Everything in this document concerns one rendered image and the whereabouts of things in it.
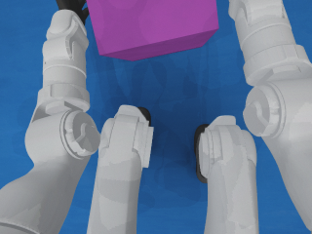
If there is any robot right forearm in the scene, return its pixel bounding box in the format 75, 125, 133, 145
228, 0, 312, 87

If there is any right robot upper arm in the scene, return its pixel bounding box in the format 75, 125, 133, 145
243, 77, 312, 234

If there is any robot left hand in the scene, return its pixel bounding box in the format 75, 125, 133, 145
56, 0, 90, 25

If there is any right robot foot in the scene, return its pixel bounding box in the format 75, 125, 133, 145
194, 124, 210, 183

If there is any carton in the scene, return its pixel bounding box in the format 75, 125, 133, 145
86, 0, 219, 61

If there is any robot left forearm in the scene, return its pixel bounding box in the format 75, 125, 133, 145
29, 9, 91, 126

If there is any robot left shin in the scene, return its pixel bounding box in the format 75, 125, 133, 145
98, 104, 146, 155

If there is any left robot upper arm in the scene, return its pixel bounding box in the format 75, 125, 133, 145
0, 109, 100, 234

